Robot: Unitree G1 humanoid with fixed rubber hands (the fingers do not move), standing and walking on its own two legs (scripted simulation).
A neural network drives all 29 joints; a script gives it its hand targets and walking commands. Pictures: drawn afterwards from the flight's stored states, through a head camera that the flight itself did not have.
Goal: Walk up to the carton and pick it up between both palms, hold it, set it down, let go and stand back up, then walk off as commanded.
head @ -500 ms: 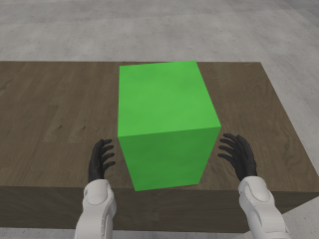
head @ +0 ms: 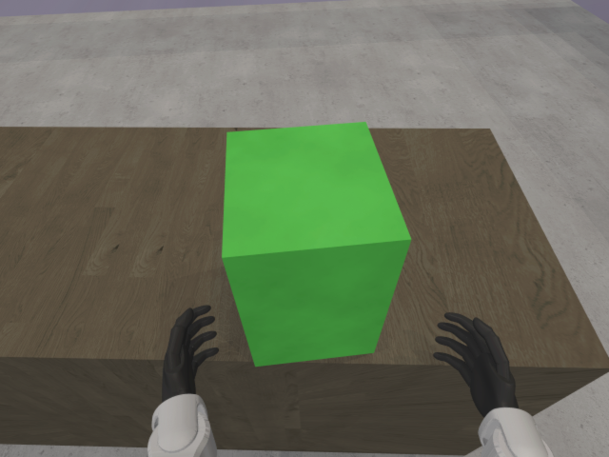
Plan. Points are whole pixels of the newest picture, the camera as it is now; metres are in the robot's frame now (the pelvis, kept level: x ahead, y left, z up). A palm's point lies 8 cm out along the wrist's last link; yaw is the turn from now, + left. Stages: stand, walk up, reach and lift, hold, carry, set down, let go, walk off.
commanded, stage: set down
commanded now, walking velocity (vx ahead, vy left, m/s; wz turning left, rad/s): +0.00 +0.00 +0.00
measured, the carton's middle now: (306, 252) +0.38 +0.04 +0.05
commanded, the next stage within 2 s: let go in 1.68 s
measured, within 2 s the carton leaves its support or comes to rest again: neither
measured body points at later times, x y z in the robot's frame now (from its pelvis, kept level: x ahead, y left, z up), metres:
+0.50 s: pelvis +0.03 +0.00 +0.00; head +0.07 +0.02 +0.45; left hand +0.24 +0.19 +0.00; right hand +0.25 -0.18 +0.00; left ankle +0.04 +0.17 -0.74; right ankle +0.05 -0.09 -0.74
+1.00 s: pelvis +0.03 +0.00 +0.00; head +0.06 +0.02 +0.45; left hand +0.22 +0.20 -0.02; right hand +0.23 -0.19 -0.02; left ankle +0.04 +0.17 -0.74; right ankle +0.05 -0.09 -0.74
